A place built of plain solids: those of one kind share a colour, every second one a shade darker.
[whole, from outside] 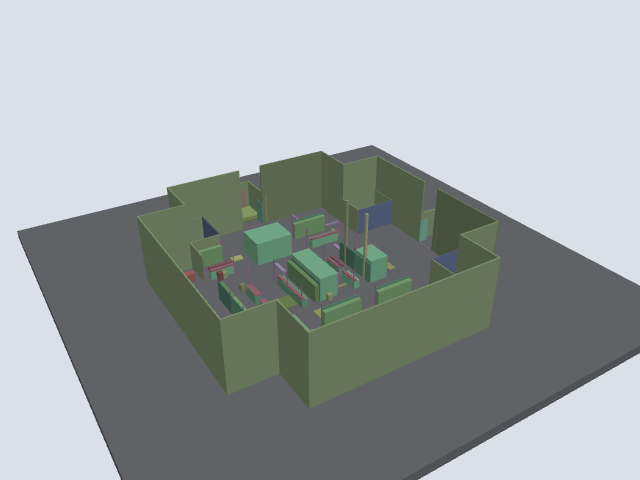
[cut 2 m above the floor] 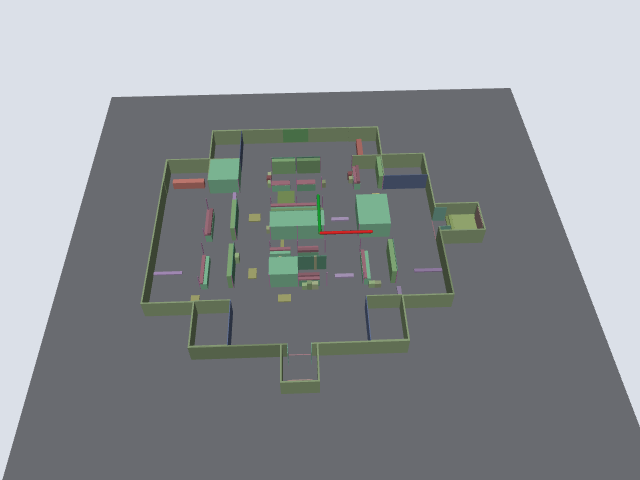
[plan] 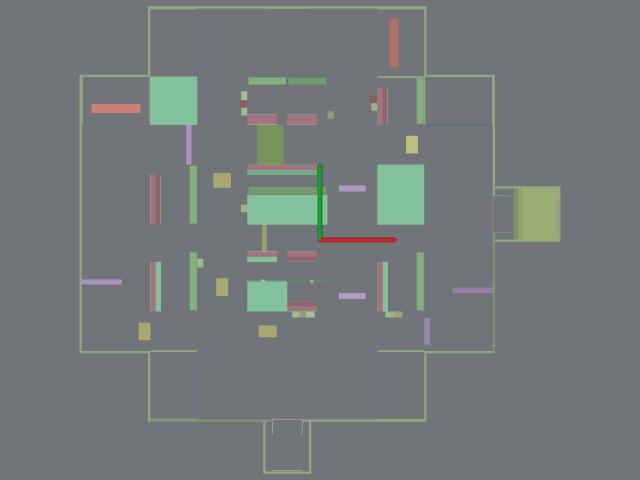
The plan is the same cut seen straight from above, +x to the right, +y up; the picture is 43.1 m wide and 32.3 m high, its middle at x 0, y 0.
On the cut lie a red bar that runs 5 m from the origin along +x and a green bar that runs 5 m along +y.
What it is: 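A small town's covered market hall; wings of bays of 4.6 m, 7.2 m to the eaves; island blocks of stalls back to back between aisles of 1.6 to 3.5 m; lock-up shops 3 to 3.7 m deep along long walls; porches at the aisles' ends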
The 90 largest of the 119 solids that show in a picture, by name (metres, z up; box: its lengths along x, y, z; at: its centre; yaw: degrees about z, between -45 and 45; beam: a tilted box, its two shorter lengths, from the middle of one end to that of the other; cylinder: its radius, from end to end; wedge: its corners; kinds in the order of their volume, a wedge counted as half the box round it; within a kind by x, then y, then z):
{
 "wall_1": {"box": [0.15, 18.74, 7.28], "at": [-16.11, 1.75, 3.59]},
 "wall_2": {"box": [0.12, 3.22, 3.05], "at": [-16.03, 9.36, 1.48]},
 "wall_3": {"box": [4.76, 0.15, 7.28], "at": [-13.8, -7.55, 3.59]},
 "wall_4": {"box": [4.76, 0.15, 7.28], "at": [-13.8, 11.04, 3.59]},
 "wall_5": {"box": [0.15, 4.76, 7.28], "at": [-11.49, -9.86, 3.59]},
 "wall_6": {"box": [0.15, 4.76, 7.28], "at": [-11.49, 13.35, 3.59]},
 "wall_7": {"box": [0.12, 3.22, 3.05], "at": [-11.42, 9.36, 1.48]},
 "wall_8": {"box": [3.16, 0.12, 3.05], "at": [-9.84, -12.09, 1.48]},
 "wall_9": {"box": [3.16, 0.12, 3.05], "at": [-9.84, -7.47, 1.48]},
 "wall_10": {"box": [3.16, 0.12, 3.05], "at": [-9.84, 10.96, 1.48]},
 "wall_11": {"box": [3.16, 0.12, 3.05], "at": [-9.84, 15.57, 1.48]},
 "wall_12": {"box": [8.36, 0.15, 7.28], "at": [-7.39, -12.16, 3.59]},
 "wall_13": {"box": [0.15, 3.64, 3.25], "at": [-3.74, -13.9, 1.57]},
 "wall_14": {"box": [3.23, 0.15, 3.25], "at": [-2.2, -15.65, 1.57]},
 "wall_15": {"box": [18.74, 0.15, 7.28], "at": [-2.2, 15.65, 3.59]},
 "wall_16": {"box": [0.15, 3.64, 3.25], "at": [-0.66, -13.9, 1.57]},
 "wall_17": {"box": [8.36, 0.15, 7.28], "at": [2.99, -12.16, 3.59]},
 "wall_18": {"box": [3.16, 0.12, 3.05], "at": [5.44, -12.09, 1.48]},
 "wall_19": {"box": [3.16, 0.12, 3.05], "at": [5.44, -7.47, 1.48]},
 "wall_20": {"box": [3.16, 0.12, 3.05], "at": [5.44, 10.96, 1.48]},
 "wall_21": {"box": [3.16, 0.12, 3.05], "at": [5.44, 15.57, 1.48]},
 "wall_22": {"box": [0.12, 3.22, 3.05], "at": [7.02, 9.36, 1.48]},
 "wall_23": {"box": [0.15, 4.76, 7.28], "at": [7.09, -9.86, 3.59]},
 "wall_24": {"box": [0.15, 4.76, 7.28], "at": [7.09, 13.35, 3.59]},
 "wall_25": {"box": [4.76, 0.15, 7.28], "at": [9.4, -7.55, 3.59]},
 "wall_26": {"box": [4.76, 0.15, 7.28], "at": [9.4, 11.04, 3.59]},
 "wall_27": {"box": [0.12, 3.22, 3.05], "at": [11.63, 9.36, 1.48]},
 "wall_28": {"box": [0.15, 8.11, 7.28], "at": [11.71, -3.57, 3.59]},
 "wall_29": {"box": [0.15, 8.11, 7.28], "at": [11.71, 7.06, 3.59]},
 "wall_30": {"box": [4.55, 0.15, 3.59], "at": [13.9, -0.04, 1.75]},
 "wall_31": {"box": [4.55, 0.15, 3.59], "at": [13.9, 3.54, 1.75]},
 "wall_32": {"box": [0.15, 3.73, 3.59], "at": [16.11, 1.75, 1.75]},
 "counter_1": {"box": [0.72, 3.36, 0.88], "at": [-11.06, -3.13, 0.39]},
 "counter_2": {"box": [0.72, 3.36, 0.99], "at": [-11.06, 2.71, 0.45]},
 "counter_3": {"box": [3.16, 3.22, 2.55], "at": [-9.84, 9.36, 1.23]},
 "counter_4": {"box": [2.0, 0.72, 0.91], "at": [-3.9, -1.11, 0.41]},
 "counter_5": {"box": [2.0, 0.72, 0.94], "at": [-3.9, 8.11, 0.42]},
 "counter_6": {"box": [2.7, 2.03, 2.55], "at": [-3.55, -3.8, 1.23]},
 "counter_7": {"box": [4.7, 0.72, 0.89], "at": [-2.55, 4.72, 0.4]},
 "counter_8": {"box": [5.4, 2.03, 2.55], "at": [-2.2, 2.04, 1.23]},
 "counter_9": {"box": [2.0, 0.72, 0.94], "at": [-1.2, -4.46, 0.42]},
 "counter_10": {"box": [2.0, 0.72, 0.95], "at": [-1.2, -1.11, 0.42]},
 "counter_11": {"box": [2.0, 0.72, 0.98], "at": [-1.2, 8.11, 0.44]},
 "counter_12": {"box": [0.72, 3.36, 0.99], "at": [4.22, -3.13, 0.45]},
 "counter_13": {"box": [0.72, 2.52, 0.95], "at": [4.22, 9.01, 0.42]},
 "counter_14": {"box": [3.16, 4.06, 2.55], "at": [5.44, 3.06, 1.23]},
 "shelf_1": {"box": [0.46, 3.9, 1.9], "at": [-8.54, -2.79, 0.9]},
 "shelf_2": {"box": [0.46, 3.9, 1.9], "at": [-8.54, 3.06, 0.9]},
 "shelf_3": {"box": [2.54, 0.46, 1.9], "at": [-3.55, 10.69, 0.9]},
 "shelf_4": {"box": [5.24, 0.46, 1.9], "at": [-2.2, 3.33, 0.9]},
 "shelf_5": {"box": [2.54, 0.46, 1.9], "at": [-0.85, 10.69, 0.9]},
 "shelf_6": {"box": [0.46, 3.9, 1.9], "at": [6.74, -2.79, 0.9]},
 "shelf_7": {"box": [0.46, 3.06, 1.9], "at": [6.74, 9.36, 0.9]},
 "front_1": {"box": [0.08, 4.61, 3.05], "at": [-8.26, -9.78, 1.48]},
 "front_2": {"box": [0.08, 4.61, 3.05], "at": [-8.26, 13.27, 1.48]},
 "front_3": {"box": [0.08, 4.61, 3.05], "at": [3.86, -9.78, 1.48]},
 "front_4": {"box": [4.61, 0.08, 3.05], "at": [9.32, 7.75, 1.48]},
 "back_1": {"box": [0.06, 4.06, 2.15], "at": [-8.29, -2.79, 1.02]},
 "back_2": {"box": [0.06, 4.06, 2.15], "at": [-8.29, 3.06, 1.02]},
 "back_3": {"box": [2.7, 0.06, 2.15], "at": [-3.55, -2.75, 1.02]},
 "back_4": {"box": [2.7, 0.06, 2.15], "at": [-3.55, 10.94, 1.02]},
 "back_5": {"box": [5.4, 0.06, 2.15], "at": [-2.2, 3.08, 1.02]},
 "back_6": {"box": [2.7, 0.06, 2.15], "at": [-0.85, -2.81, 1.02]},
 "back_7": {"box": [2.7, 0.06, 2.15], "at": [-0.85, -2.75, 1.02]},
 "back_8": {"box": [2.7, 0.06, 2.15], "at": [-0.85, 10.94, 1.02]},
 "back_9": {"box": [0.06, 4.06, 2.15], "at": [6.99, -2.79, 1.02]},
 "back_10": {"box": [0.06, 3.22, 2.15], "at": [6.99, 9.36, 1.02]},
 "ground_1": {"box": [2.39, 3.43, 0.5], "at": [14.84, 1.75, 0.09]},
 "shop_counter_1": {"box": [3.31, 0.6, 0.95], "at": [-13.72, 8.85, 0.42]},
 "shop_counter_2": {"box": [0.6, 3.31, 0.95], "at": [4.96, 13.27, 0.42]},
 "goods_1": {"box": [0.34, 3.36, 0.18], "at": [-11.22, -3.13, 0.92]},
 "goods_2": {"box": [0.34, 3.36, 0.18], "at": [-11.22, 2.71, 1.03]},
 "goods_3": {"box": [0.34, 3.36, 0.35], "at": [-10.9, 2.71, 1.11]},
 "goods_4": {"box": [4.7, 0.34, 0.18], "at": [-2.55, 4.88, 0.93]},
 "goods_5": {"box": [2.0, 0.34, 0.35], "at": [-1.2, -4.29, 1.06]},
 "goods_6": {"box": [2.0, 0.34, 0.35], "at": [-1.2, -1.27, 1.07]},
 "goods_7": {"box": [0.34, 3.36, 0.18], "at": [4.06, -3.13, 1.03]},
 "goods_8": {"box": [0.34, 2.52, 0.35], "at": [4.38, 9.01, 1.07]},
 "pier_1": {"box": [0.26, 0.26, 7.28], "at": [-3.85, -2.79, 3.59]},
 "pier_2": {"box": [0.26, 0.26, 7.28], "at": [-0.55, -2.79, 3.59]},
 "shutter_1": {"box": [2.87, 0.08, 3.18], "at": [-2.2, 15.57, 1.71]},
 "duckboards_1": {"box": [1.8, 2.7, 0.13], "at": [-3.35, 6.42, 0.01]},
 "porch_flight_1": {"box": [0.3, 3.41, 0.22], "at": [13.19, 1.75, 0.06]},
 "porch_flight_2": {"box": [0.3, 3.41, 0.39], "at": [13.49, 1.75, 0.15]},
 "bin_1": {"box": [0.5, 0.5, 0.91], "at": [-5.15, 9.16, 0.41]},
 "bin_2": {"box": [0.5, 0.5, 0.91], "at": [3.61, 9.45, 0.41]},
 "outer_doors_1": {"box": [0.06, 2.53, 2.25], "at": [15.98, 1.75, 1.42]},
 "pallet_1": {"box": [1.2, 1.0, 0.2], "at": [-6.58, 4.01, 0.04]},
 "cartons_1": {"box": [0.4, 0.59, 1.01], "at": [-8.06, -1.56, 0.46]},
 "crates_1": {"box": [0.6, 0.4, 0.85], "at": [-0.64, -5.01, 0.38]}
}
